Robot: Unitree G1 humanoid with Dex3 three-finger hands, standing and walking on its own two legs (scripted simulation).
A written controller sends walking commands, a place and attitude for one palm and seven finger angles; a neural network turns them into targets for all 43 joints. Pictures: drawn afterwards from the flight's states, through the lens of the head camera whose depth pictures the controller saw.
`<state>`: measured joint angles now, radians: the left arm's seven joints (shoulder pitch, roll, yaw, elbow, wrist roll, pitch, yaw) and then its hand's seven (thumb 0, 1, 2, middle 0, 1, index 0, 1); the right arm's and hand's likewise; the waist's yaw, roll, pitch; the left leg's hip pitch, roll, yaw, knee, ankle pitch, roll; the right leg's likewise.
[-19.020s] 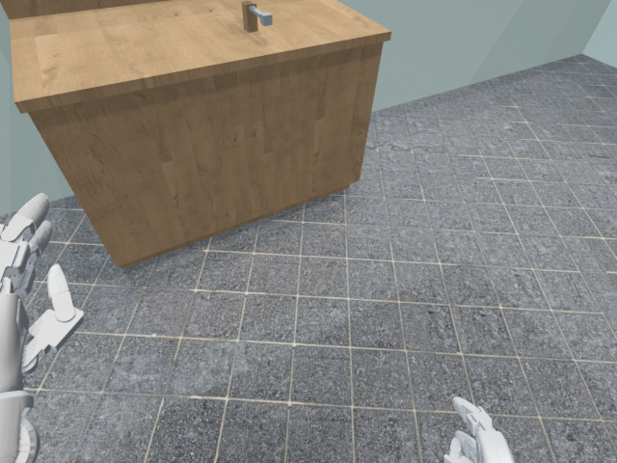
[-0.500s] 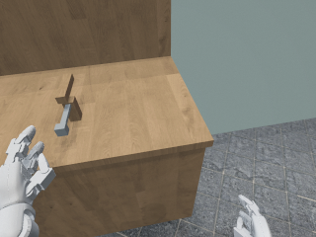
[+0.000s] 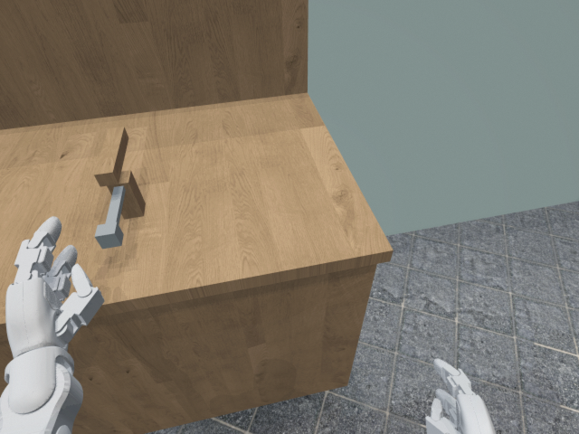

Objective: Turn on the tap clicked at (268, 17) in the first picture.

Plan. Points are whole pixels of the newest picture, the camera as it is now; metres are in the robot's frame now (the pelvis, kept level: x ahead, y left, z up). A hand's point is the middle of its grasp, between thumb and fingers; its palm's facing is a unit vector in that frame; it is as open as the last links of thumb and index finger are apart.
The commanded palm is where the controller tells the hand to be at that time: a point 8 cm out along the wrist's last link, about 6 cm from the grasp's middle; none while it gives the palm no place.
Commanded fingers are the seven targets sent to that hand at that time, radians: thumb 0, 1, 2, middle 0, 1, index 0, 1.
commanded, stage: reach beside the lever's end, fingers flat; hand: left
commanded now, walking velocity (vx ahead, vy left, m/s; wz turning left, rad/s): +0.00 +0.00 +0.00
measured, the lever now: (109, 235) +0.35 +0.32 +0.09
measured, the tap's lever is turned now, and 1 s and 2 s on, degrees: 0 0 1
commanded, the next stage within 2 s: push the lever round in 1.38 s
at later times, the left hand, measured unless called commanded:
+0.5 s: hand (92, 267) +0.28 +0.30 +0.11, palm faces +0.53 -0.84 -0.10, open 7.7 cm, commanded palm +0.24 +0.34 +0.11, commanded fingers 0.00 0.90 0.90 -0.16 -0.18 -0.16 -0.18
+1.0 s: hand (86, 252) +0.32 +0.33 +0.10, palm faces +0.54 -0.84 -0.10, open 7.8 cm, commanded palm +0.27 +0.37 +0.09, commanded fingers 0.00 0.90 0.90 -0.15 -0.15 -0.15 -0.15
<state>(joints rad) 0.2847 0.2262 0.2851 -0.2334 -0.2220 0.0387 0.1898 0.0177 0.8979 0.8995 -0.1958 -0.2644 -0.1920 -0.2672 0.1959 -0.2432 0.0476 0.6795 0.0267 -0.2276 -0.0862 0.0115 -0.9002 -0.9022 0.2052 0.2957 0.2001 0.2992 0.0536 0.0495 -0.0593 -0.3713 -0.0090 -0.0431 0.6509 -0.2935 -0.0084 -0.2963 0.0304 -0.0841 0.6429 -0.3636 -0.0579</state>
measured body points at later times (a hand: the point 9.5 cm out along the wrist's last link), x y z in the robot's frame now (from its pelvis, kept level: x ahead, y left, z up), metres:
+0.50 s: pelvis +0.00 +0.00 +0.00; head +0.00 -0.01 +0.45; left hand +0.25 +0.34 +0.12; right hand +0.17 -0.23 -0.09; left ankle +0.03 +0.13 -0.72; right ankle -0.01 -0.08 -0.72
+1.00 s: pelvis +0.00 +0.01 +0.00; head +0.03 +0.01 +0.45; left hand +0.28 +0.37 +0.10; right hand +0.14 -0.24 -0.11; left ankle +0.03 +0.13 -0.72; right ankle -0.01 -0.08 -0.72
